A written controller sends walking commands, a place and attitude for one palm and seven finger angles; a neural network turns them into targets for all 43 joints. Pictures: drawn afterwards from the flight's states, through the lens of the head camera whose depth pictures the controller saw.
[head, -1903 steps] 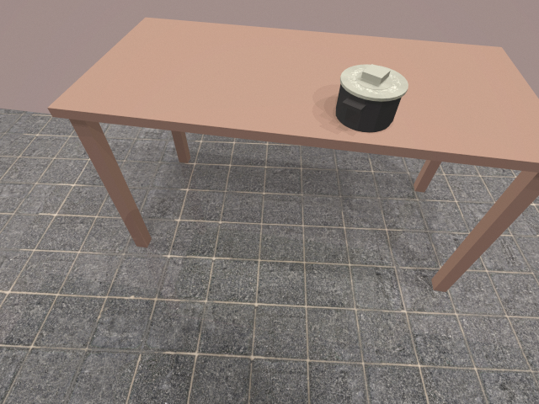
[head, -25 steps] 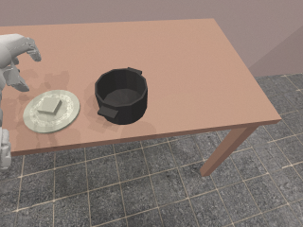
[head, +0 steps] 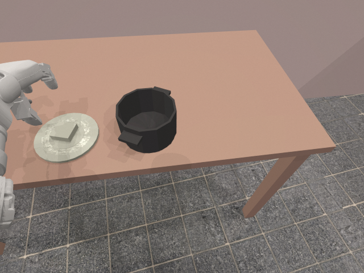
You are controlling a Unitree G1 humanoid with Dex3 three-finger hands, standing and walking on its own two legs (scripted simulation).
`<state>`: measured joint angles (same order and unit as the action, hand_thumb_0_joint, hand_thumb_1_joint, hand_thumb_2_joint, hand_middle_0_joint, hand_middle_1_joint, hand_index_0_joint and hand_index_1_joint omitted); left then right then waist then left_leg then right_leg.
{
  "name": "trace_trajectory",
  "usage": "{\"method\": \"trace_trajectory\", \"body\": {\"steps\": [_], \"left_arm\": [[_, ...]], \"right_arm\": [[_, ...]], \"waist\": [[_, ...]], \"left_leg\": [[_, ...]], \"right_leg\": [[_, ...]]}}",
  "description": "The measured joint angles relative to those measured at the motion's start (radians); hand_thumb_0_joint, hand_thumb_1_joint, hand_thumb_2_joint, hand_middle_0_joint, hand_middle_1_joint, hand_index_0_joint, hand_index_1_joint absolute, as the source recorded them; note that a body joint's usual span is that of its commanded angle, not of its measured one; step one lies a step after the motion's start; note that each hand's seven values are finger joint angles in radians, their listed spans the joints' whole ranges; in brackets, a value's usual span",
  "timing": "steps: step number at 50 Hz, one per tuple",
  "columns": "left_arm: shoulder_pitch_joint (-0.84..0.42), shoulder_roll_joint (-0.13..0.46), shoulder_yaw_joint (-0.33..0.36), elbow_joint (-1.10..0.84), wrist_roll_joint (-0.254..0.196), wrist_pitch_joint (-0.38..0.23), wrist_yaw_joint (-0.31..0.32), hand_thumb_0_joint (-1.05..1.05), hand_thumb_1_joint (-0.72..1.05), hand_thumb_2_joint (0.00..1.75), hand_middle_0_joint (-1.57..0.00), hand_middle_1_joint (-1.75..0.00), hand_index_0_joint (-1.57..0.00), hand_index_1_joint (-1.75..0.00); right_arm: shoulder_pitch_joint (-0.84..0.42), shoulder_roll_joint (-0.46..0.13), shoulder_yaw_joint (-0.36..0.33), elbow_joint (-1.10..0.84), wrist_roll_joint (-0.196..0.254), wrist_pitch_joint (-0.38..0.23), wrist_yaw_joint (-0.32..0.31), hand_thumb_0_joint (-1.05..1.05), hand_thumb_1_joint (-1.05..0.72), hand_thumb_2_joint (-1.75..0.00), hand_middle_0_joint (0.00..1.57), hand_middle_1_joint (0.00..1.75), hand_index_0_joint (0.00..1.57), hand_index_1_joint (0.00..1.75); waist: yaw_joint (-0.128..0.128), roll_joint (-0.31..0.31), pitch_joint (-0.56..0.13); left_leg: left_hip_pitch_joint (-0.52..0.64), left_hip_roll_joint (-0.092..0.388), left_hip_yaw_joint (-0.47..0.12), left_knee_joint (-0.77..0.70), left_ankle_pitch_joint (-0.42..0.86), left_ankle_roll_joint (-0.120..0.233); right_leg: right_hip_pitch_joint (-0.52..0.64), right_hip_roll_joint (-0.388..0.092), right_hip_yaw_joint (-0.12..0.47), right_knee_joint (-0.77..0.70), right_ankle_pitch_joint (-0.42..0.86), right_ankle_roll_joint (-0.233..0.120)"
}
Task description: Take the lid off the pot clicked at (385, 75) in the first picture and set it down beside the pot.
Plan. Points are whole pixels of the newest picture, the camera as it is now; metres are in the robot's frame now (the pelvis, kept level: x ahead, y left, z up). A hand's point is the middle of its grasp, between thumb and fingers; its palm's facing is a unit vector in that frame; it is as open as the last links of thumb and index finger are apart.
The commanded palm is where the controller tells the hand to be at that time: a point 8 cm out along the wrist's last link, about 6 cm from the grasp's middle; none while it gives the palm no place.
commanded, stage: draw the hand back to the body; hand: left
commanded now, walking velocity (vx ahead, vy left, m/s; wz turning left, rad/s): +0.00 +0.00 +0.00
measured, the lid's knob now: (64, 131) +0.48 +0.30 -0.01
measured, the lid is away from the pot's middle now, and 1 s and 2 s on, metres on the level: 0.23 0.23 0.23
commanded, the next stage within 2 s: step back with the hand held close in 1.96 s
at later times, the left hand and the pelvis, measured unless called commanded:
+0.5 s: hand (38, 101) +0.40 +0.25 +0.19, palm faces +0.35 -0.90 -0.24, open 10.7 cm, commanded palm +0.34 +0.29 +0.20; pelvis +0.00 -0.02 +0.01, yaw +0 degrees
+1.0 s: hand (35, 145) +0.30 +0.22 +0.19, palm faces +0.46 -0.86 -0.23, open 8.5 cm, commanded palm +0.25 +0.26 +0.19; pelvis -0.01 -0.06 +0.01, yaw +0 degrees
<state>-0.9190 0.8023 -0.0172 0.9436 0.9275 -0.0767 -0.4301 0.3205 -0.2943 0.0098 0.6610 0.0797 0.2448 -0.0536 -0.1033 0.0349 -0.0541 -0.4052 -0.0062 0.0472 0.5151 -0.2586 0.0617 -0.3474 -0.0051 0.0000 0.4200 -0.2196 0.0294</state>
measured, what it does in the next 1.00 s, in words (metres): shifts its weight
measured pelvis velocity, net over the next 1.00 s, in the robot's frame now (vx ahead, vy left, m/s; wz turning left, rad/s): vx -0.01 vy -0.06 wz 0.00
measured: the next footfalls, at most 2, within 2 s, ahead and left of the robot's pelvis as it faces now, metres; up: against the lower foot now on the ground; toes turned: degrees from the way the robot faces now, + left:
none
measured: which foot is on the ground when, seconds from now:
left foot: down 0.00-1.00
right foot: down 0.00-1.00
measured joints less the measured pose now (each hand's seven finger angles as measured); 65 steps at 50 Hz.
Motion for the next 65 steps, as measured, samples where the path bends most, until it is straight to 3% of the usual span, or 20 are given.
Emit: {"method": "trace_trajectory", "body": {"steps": [10,12,13,15,16,18,22,28,32,39,48,65], "left_arm": [[0.170,-0.029,0.003,-0.196,-0.056,0.037,0.000,0.00,0.01,0.64,-0.35,-0.87,-0.36,-0.87],[0.185,-0.073,0.056,-0.193,-0.341,0.030,0.078,0.00,0.00,0.64,-0.36,-0.87,-0.37,-0.87],[0.197,-0.103,0.077,-0.202,-0.460,0.020,0.134,0.00,0.00,0.64,-0.36,-0.87,-0.37,-0.87],[0.229,-0.167,0.121,-0.232,-0.646,0.002,0.230,0.00,0.00,0.64,-0.36,-0.87,-0.37,-0.87],[0.250,-0.196,0.146,-0.253,-0.713,-0.004,0.270,0.00,0.00,0.64,-0.36,-0.87,-0.37,-0.87],[0.297,-0.242,0.200,-0.310,-0.803,-0.005,0.336,0.00,0.00,0.64,-0.36,-0.87,-0.37,-0.86],[0.364,-0.302,0.260,-0.415,-0.906,-0.003,0.435,0.00,0.03,0.65,-0.35,-0.85,-0.36,-0.85],[0.487,-0.326,0.336,-0.516,-0.971,0.011,0.485,0.00,0.12,0.67,-0.33,-0.79,-0.34,-0.79],[0.577,-0.349,0.347,-0.612,-0.993,0.018,0.497,0.01,0.19,0.70,-0.32,-0.74,-0.32,-0.74],[0.670,-0.372,0.356,-0.711,-1.008,0.024,0.510,0.01,0.34,0.74,-0.29,-0.65,-0.30,-0.65],[0.773,-0.402,0.355,-0.813,-1.019,0.032,0.519,0.01,0.54,0.80,-0.26,-0.52,-0.27,-0.52],[0.982,-0.445,0.344,-1.006,-1.038,0.003,0.515,0.02,0.86,0.89,-0.21,-0.32,-0.22,-0.32]], "right_arm": [[-0.061,0.007,0.005,-0.027,0.006,0.003,0.022,0.01,-0.91,-0.90,0.21,0.30,0.20,0.30],[-0.062,0.015,0.005,-0.049,0.007,-0.027,0.011,0.01,-0.91,-0.90,0.21,0.30,0.20,0.30],[-0.063,0.020,0.012,-0.055,0.008,-0.047,0.004,0.01,-0.91,-0.90,0.21,0.30,0.20,0.30],[-0.069,0.034,0.032,-0.056,0.007,-0.080,-0.009,0.01,-0.91,-0.90,0.21,0.30,0.20,0.30],[-0.075,0.042,0.042,-0.053,0.005,-0.094,-0.013,0.01,-0.91,-0.90,0.21,0.30,0.20,0.30],[-0.088,0.058,0.058,-0.046,-0.003,-0.122,-0.019,0.01,-0.91,-0.90,0.21,0.30,0.20,0.30],[-0.097,0.070,0.060,-0.039,-0.022,-0.189,-0.022,0.01,-0.91,-0.90,0.21,0.30,0.21,0.30],[-0.111,0.046,0.041,-0.020,-0.038,-0.229,-0.013,0.01,-0.91,-0.90,0.21,0.30,0.21,0.30],[-0.101,0.025,0.021,0.002,-0.039,-0.246,-0.008,0.01,-0.91,-0.90,0.21,0.30,0.20,0.30],[-0.116,0.016,0.010,0.036,-0.038,-0.253,-0.008,0.01,-0.91,-0.90,0.21,0.30,0.20,0.30],[-0.160,0.030,0.017,0.032,-0.042,-0.275,-0.017,0.01,-0.91,-0.90,0.21,0.30,0.20,0.30],[-0.177,0.054,0.024,0.042,-0.058,-0.309,-0.016,0.01,-0.91,-0.90,0.21,0.30,0.20,0.30]], "waist": [[0.042,0.017,0.008],[0.068,0.014,0.042],[0.080,0.009,0.059],[0.098,-0.007,0.077],[0.102,-0.017,0.079],[0.102,-0.037,0.080],[0.099,-0.053,0.078],[0.089,-0.025,0.067],[0.105,-0.007,0.062],[0.127,0.002,0.063],[0.138,0.009,0.078],[0.155,0.018,0.100]], "left_leg": [[0.047,-0.011,-0.015,-0.012,0.010,0.002],[0.080,-0.014,-0.014,-0.020,0.014,-0.001],[0.100,-0.015,-0.013,-0.029,0.017,-0.003],[0.131,-0.014,-0.012,-0.047,0.024,-0.007],[0.142,-0.012,-0.010,-0.055,0.027,-0.009],[0.164,-0.004,-0.006,-0.069,0.030,-0.016],[0.207,0.011,-0.004,-0.091,0.030,-0.031],[0.245,0.027,0.005,-0.114,0.029,-0.043],[0.264,0.034,0.005,-0.128,0.031,-0.051],[0.280,0.046,-0.007,-0.137,0.039,-0.067],[0.297,0.058,-0.015,-0.142,0.052,-0.081],[0.331,0.056,-0.018,-0.151,0.068,-0.077]], "right_leg": [[0.053,-0.010,-0.015,-0.010,0.002,0.001],[0.081,-0.012,-0.015,-0.007,0.001,-0.006],[0.097,-0.013,-0.014,-0.008,0.000,-0.012],[0.122,-0.012,-0.012,-0.018,0.003,-0.017],[0.132,-0.010,-0.010,-0.024,0.006,-0.015],[0.152,-0.003,-0.005,-0.039,0.013,-0.014],[0.197,0.013,-0.002,-0.073,0.022,-0.024],[0.232,0.029,0.008,-0.100,0.028,-0.033],[0.248,0.036,0.008,-0.109,0.027,-0.040],[0.259,0.049,-0.003,-0.103,0.023,-0.057],[0.273,0.062,-0.011,-0.096,0.028,-0.073],[0.310,0.059,-0.015,-0.111,0.045,-0.071]]}}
